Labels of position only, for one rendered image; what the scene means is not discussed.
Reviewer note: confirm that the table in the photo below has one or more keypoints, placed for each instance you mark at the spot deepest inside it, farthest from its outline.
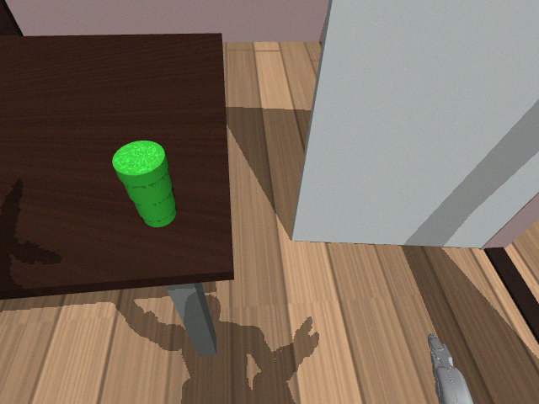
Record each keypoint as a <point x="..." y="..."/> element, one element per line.
<point x="68" y="103"/>

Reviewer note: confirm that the right robot hand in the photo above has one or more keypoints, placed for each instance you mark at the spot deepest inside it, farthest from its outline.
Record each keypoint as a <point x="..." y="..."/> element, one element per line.
<point x="450" y="385"/>

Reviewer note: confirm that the cup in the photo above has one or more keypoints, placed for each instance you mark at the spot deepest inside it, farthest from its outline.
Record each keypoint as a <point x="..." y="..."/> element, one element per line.
<point x="142" y="166"/>

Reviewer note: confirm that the chair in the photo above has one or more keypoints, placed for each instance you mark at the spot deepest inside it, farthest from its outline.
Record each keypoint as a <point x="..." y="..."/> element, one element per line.
<point x="8" y="25"/>

